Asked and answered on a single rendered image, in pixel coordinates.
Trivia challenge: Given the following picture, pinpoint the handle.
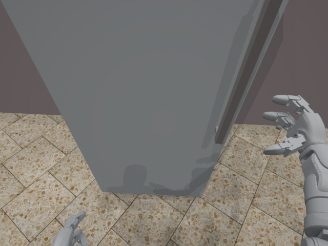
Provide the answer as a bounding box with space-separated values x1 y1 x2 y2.
215 0 283 144

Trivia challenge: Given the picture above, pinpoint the robot left hand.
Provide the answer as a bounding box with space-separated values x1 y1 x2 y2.
52 211 90 246

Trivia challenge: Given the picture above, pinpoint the fridge door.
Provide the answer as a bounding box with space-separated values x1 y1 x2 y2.
1 0 289 197

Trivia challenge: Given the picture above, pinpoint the right robot forearm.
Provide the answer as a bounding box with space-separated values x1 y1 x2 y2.
299 144 328 241

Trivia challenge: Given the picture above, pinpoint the robot right hand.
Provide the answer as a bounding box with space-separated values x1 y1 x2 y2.
262 95 327 157

